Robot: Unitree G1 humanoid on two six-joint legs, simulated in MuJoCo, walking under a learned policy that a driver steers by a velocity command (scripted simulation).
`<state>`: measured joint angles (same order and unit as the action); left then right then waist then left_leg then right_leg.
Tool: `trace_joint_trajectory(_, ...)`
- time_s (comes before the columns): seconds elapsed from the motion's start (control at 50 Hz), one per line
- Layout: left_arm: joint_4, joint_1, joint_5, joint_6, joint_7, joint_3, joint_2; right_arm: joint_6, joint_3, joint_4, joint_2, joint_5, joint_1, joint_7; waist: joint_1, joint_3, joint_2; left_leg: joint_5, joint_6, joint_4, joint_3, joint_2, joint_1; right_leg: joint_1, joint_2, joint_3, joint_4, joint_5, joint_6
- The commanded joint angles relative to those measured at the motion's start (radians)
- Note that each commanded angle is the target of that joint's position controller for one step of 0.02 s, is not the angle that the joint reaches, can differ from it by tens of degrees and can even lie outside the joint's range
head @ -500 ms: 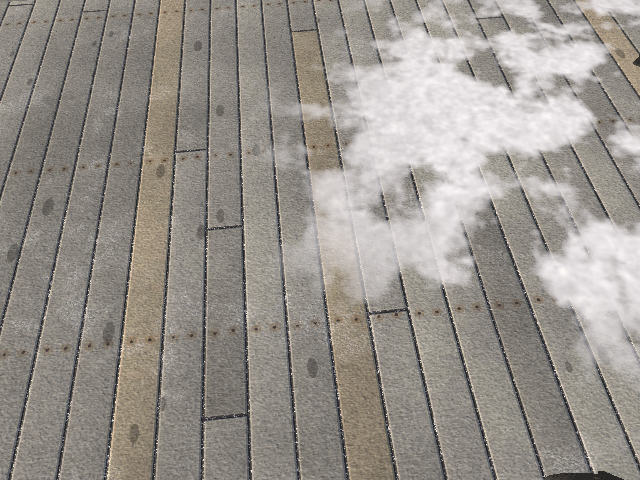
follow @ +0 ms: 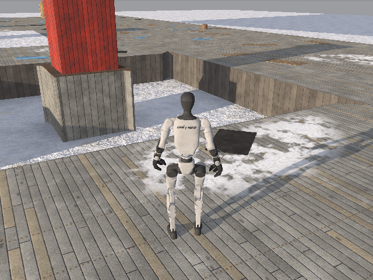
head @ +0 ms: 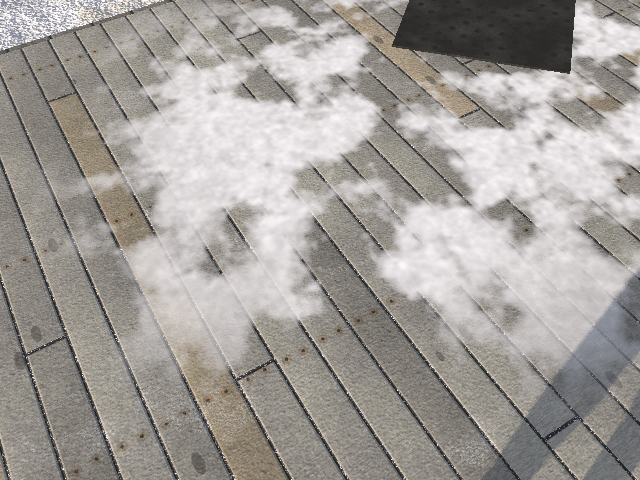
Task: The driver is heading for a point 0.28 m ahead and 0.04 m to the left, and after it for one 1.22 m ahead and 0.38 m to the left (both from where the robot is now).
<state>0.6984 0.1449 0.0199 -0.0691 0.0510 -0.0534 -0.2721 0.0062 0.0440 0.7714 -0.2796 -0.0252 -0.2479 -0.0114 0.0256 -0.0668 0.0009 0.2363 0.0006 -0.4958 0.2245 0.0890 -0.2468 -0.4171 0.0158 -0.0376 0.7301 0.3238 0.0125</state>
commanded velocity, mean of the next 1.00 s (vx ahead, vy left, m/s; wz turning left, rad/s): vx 0.10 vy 0.00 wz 0.14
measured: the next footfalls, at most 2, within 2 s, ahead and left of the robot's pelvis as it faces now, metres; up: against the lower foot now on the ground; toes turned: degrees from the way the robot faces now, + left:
right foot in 0.04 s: +0.08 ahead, -0.10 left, +0.00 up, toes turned -3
left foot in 0.48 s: +0.04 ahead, +0.08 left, +0.00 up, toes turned -3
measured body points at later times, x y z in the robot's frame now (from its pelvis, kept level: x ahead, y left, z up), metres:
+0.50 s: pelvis +0.02 -0.01 +0.00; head +0.02 -0.01 +0.45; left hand +0.17 +0.22 -0.12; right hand +0.06 -0.28 -0.13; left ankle +0.00 +0.09 -0.74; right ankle +0.04 -0.10 -0.73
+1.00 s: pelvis +0.11 -0.05 +0.01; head +0.15 -0.06 +0.45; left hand +0.18 +0.24 -0.09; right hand +0.26 -0.31 -0.13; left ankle +0.04 +0.06 -0.66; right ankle +0.15 -0.13 -0.74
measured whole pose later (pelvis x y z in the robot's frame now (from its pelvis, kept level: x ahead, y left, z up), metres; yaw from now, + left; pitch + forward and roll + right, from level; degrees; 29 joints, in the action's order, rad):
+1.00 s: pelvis +0.11 -0.05 +0.01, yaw +15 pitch +0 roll +1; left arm 0.72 0.19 0.02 0.01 -0.04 -0.01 -0.25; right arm -0.05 0.10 0.78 -0.32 -0.02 -0.24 0.02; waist 0.02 -0.07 0.05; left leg 0.45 -0.01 -1.06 -0.04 -0.06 -0.44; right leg -0.24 0.00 -0.06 0.43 0.19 0.04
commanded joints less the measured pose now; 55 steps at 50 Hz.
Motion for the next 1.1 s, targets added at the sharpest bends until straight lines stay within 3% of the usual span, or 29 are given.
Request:
trace_joint_trajectory(0.02, -0.061, 0.049, 0.003, 0.024, -0.006, -0.025, -0.082, -0.013, 0.051, -0.054, -0.174, 0.007, 0.007, -0.001, -0.035, 0.111, 0.115, -0.136, 0.092, 0.025, -0.119, 0.221, -0.001, 0.194, -0.037, -0.035, -0.201, -0.041, 0.033)
trace_joint_trajectory(0.04, -0.045, 0.094, 0.013, 0.041, -0.019, -0.033, -0.115, -0.022, 0.049, -0.039, -0.151, -0.001, -0.048, 0.003, -0.045, 0.126, -0.016, -0.038, 0.038, -0.128, -0.071, 0.173, -0.057, 0.282, 0.006, 0.073, -0.332, -0.116, 0.052)
trace_joint_trajectory(0.06, -0.074, 0.089, 0.014, 0.053, -0.034, -0.058, -0.246, -0.034, 0.025, -0.085, -0.057, -0.006, -0.081, 0.011, -0.015, 0.121, -0.332, 0.373, -0.050, -0.419, 0.011, 0.022, -0.298, 0.374, 0.307, 0.496, -0.439, -0.348, 0.141)
trace_joint_trajectory(0.08, -0.065, 0.172, -0.002, 0.048, -0.036, -0.083, -0.295, -0.055, 0.029, -0.118, -0.103, -0.004, 0.013, -0.006, -0.099, 0.136, -0.242, 0.439, -0.054, -0.565, -0.155, -0.062, -0.356, 0.312, 0.372, 0.571, -0.418, -0.546, 0.284)
trace_joint_trajectory(0.1, -0.045, 0.175, -0.006, 0.044, -0.040, -0.071, -0.250, -0.065, 0.031, -0.116, -0.103, 0.007, 0.037, -0.009, -0.080, 0.114, -0.166, 0.372, -0.051, -0.627, -0.216, -0.041, -0.367, 0.307, 0.318, 0.479, -0.399, -0.569, 0.292)
trace_joint_trajectory(0.12, -0.047, 0.111, -0.008, 0.040, -0.046, -0.054, -0.198, -0.061, 0.030, -0.104, -0.094, 0.018, 0.028, -0.009, -0.046, 0.079, -0.143, 0.282, -0.043, -0.612, -0.236, -0.031, -0.353, 0.265, 0.255, 0.386, -0.408, -0.528, 0.261)
trace_joint_trajectory(0.16, -0.067, 0.009, -0.013, 0.037, -0.058, -0.033, -0.134, -0.051, 0.038, -0.068, -0.115, 0.001, -0.013, -0.007, -0.008, 0.097, -0.152, 0.175, -0.037, -0.582, -0.224, -0.035, -0.304, 0.262, 0.162, 0.290, -0.405, -0.521, 0.207)
trace_joint_trajectory(0.22, -0.054, 0.031, -0.012, 0.050, -0.056, -0.019, -0.108, -0.062, 0.037, -0.045, -0.099, 0.008, -0.040, 0.003, -0.007, 0.156, -0.094, 0.156, -0.038, -0.567, -0.223, -0.053, -0.244, 0.291, 0.167, 0.265, -0.405, -0.590, 0.210)
trace_joint_trajectory(0.3, -0.019, 0.029, 0.007, 0.063, -0.066, 0.013, -0.052, -0.077, 0.011, -0.021, -0.040, 0.012, -0.016, 0.011, -0.028, 0.125, -0.113, 0.141, -0.026, -0.304, -0.235, -0.047, -0.100, 0.243, 0.166, 0.231, -0.457, -0.359, 0.183)
trace_joint_trajectory(0.34, 0.005, 0.040, 0.016, 0.063, -0.068, 0.011, -0.081, -0.078, 0.012, -0.014, -0.052, 0.016, -0.005, 0.011, -0.044, 0.099, -0.132, 0.160, -0.012, -0.215, -0.223, -0.074, -0.039, 0.217, 0.171, 0.233, -0.457, -0.274, 0.180)
trace_joint_trajectory(0.4, 0.026, 0.040, 0.004, 0.054, -0.076, -0.006, -0.138, -0.065, 0.019, -0.011, -0.076, 0.022, -0.019, 0.008, -0.034, 0.082, -0.107, 0.173, 0.010, -0.144, -0.208, -0.101, -0.030, 0.232, 0.202, 0.260, -0.406, -0.305, 0.192)
trace_joint_trajectory(0.46, 0.028, 0.027, -0.005, 0.045, -0.084, -0.013, -0.136, -0.038, 0.012, 0.009, -0.059, 0.001, -0.074, 0.011, -0.004, 0.082, -0.064, 0.159, 0.068, 0.036, -0.199, -0.119, 0.104, 0.127, 0.161, 0.256, -0.403, 0.195, 0.145)
trace_joint_trajectory(0.48, 0.007, -0.016, -0.001, 0.046, -0.084, -0.006, -0.105, -0.030, 0.017, 0.018, -0.084, -0.011, -0.119, 0.011, 0.019, 0.038, 0.011, 0.290, 0.119, 0.120, -0.341, -0.039, 0.144, 0.007, 0.114, 0.216, -0.308, 0.289, 0.114)
trace_joint_trajectory(0.5, -0.043, -0.097, -0.005, 0.050, -0.078, 0.004, -0.069, -0.026, 0.044, 0.028, -0.171, 0.004, -0.170, 0.012, 0.043, -0.021, 0.164, 0.533, 0.223, 0.270, -0.663, 0.119, 0.135, -0.169, -0.040, 0.063, -0.129, 0.262, 0.051)
trace_joint_trajectory(0.52, -0.066, -0.146, 0.008, 0.064, -0.070, 0.003, -0.082, -0.023, 0.062, 0.043, -0.214, 0.005, -0.210, 0.017, 0.079, -0.098, 0.248, 0.590, 0.284, 0.404, -0.886, 0.245, 0.116, -0.266, -0.100, 0.008, 0.044, 0.192, 0.033)
trace_joint_trajectory(0.56, -0.043, -0.087, 0.008, 0.089, -0.050, -0.008, -0.095, -0.012, 0.052, 0.036, -0.158, 0.003, -0.146, 0.012, 0.007, -0.095, 0.140, 0.463, 0.268, 0.398, -0.798, 0.198, 0.095, -0.252, -0.034, 0.085, 0.153, 0.075, 0.018)
trace_joint_trajectory(0.62, -0.016, -0.060, 0.015, 0.108, -0.027, -0.005, -0.076, 0.007, 0.052, 0.022, -0.128, 0.012, -0.096, 0.010, -0.005, -0.026, 0.112, 0.122, 0.228, 0.344, -0.614, 0.077, 0.152, -0.196, -0.034, 0.054, 0.128, -0.015, -0.017)
trace_joint_trajectory(0.7, -0.037, -0.096, 0.001, 0.104, -0.039, 0.010, -0.045, 0.006, 0.070, 0.042, -0.147, 0.014, -0.165, 0.007, 0.025, 0.036, 0.121, -0.349, 0.218, 0.183, -0.541, 0.045, 0.182, -0.113, -0.063, 0.030, -0.002, -0.001, -0.043)
trace_joint_trajectory(0.76, -0.044, -0.065, -0.015, 0.100, -0.057, 0.007, -0.070, -0.013, 0.082, 0.019, -0.168, 0.012, -0.133, 0.007, 0.014, 0.075, 0.154, -0.427, 0.176, 0.107, -0.581, 0.038, 0.116, 0.033, -0.086, 0.030, -0.108, -0.013, -0.033)
trace_joint_trajectory(0.8, -0.025, 0.026, -0.008, 0.106, -0.075, 0.001, -0.089, -0.019, 0.085, -0.008, -0.173, 0.025, -0.060, 0.002, -0.051, 0.082, 0.132, -0.330, 0.114, 0.030, -0.598, -0.008, 0.024, 0.215, -0.088, 0.039, -0.298, -0.134, -0.021)
trace_joint_trajectory(0.82, -0.019, 0.075, 0.003, 0.116, -0.089, -0.012, -0.136, -0.014, 0.077, -0.023, -0.142, 0.031, -0.050, 0.001, -0.066, 0.114, 0.076, -0.228, 0.070, -0.055, -0.575, -0.055, -0.052, 0.345, 0.002, 0.115, -0.362, -0.165, -0.002)
trace_joint_trajectory(0.84, -0.030, 0.145, 0.015, 0.118, -0.102, -0.028, -0.233, -0.010, 0.052, -0.059, -0.050, 0.043, -0.072, 0.001, -0.077, 0.204, -0.153, 0.051, 0.022, -0.306, -0.437, -0.155, -0.178, 0.502, 0.284, 0.396, -0.436, -0.171, 0.063)
trace_joint_trajectory(0.86, -0.017, 0.144, -0.001, 0.098, -0.098, -0.035, -0.269, -0.025, 0.059, -0.059, -0.079, 0.018, -0.134, -0.004, -0.036, 0.203, -0.281, 0.427, 0.019, -0.442, -0.322, -0.238, -0.272, 0.442, 0.421, 0.618, -0.464, -0.313, 0.161)
trace_joint_trajectory(0.88, -0.026, 0.121, -0.007, 0.089, -0.093, -0.023, -0.210, -0.036, 0.068, -0.029, -0.124, -0.002, -0.167, -0.006, -0.010, 0.146, -0.173, 0.403, 0.022, -0.560, -0.335, -0.163, -0.284, 0.397, 0.406, 0.561, -0.442, -0.341, 0.193)
trace_joint_trajectory(0.9, -0.035, 0.082, -0.010, 0.088, -0.093, -0.005, -0.142, -0.042, 0.072, -0.012, -0.130, -0.002, -0.130, 0.003, -0.009, 0.094, -0.087, 0.338, 0.020, -0.595, -0.328, -0.139, -0.284, 0.344, 0.347, 0.439, -0.434, -0.360, 0.184)
trace_joint_trajectory(0.92, -0.043, 0.040, -0.005, 0.086, -0.094, 0.006, -0.112, -0.047, 0.072, -0.009, -0.118, 0.004, -0.115, 0.012, 0.007, 0.062, -0.075, 0.281, 0.008, -0.594, -0.318, -0.120, -0.272, 0.307, 0.285, 0.320, -0.438, -0.411, 0.159)
trace_joint_trajectory(0.96, -0.037, 0.036, 0.004, 0.090, -0.099, 0.005, -0.113, -0.059, 0.066, -0.015, -0.106, 0.003, -0.097, 0.033, 0.005, 0.082, -0.147, 0.208, -0.020, -0.627, -0.277, -0.118, -0.256, 0.294, 0.231, 0.196, -0.433, -0.554, 0.163)
trace_joint_trajectory(1.0, -0.026, 0.066, 0.007, 0.097, -0.094, 0.002, -0.113, -0.066, 0.063, -0.031, -0.102, 0.012, -0.064, 0.045, -0.003, 0.103, -0.138, 0.179, -0.033, -0.616, -0.266, -0.123, -0.253, 0.308, 0.234, 0.139, -0.416, -0.644, 0.176)
trace_joint_trajectory(1.1, -0.012, 0.094, 0.007, 0.092, -0.088, -0.009, -0.128, -0.083, 0.045, -0.087, -0.082, 0.008, 0.058, 0.064, -0.031, 0.089, -0.139, 0.132, -0.037, -0.464, -0.235, -0.087, -0.264, 0.323, 0.269, 0.080, -0.431, -0.532, 0.201)
Over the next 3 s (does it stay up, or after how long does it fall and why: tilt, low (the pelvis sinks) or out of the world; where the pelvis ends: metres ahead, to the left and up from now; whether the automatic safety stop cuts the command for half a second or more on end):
stays up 0.21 0.07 0.01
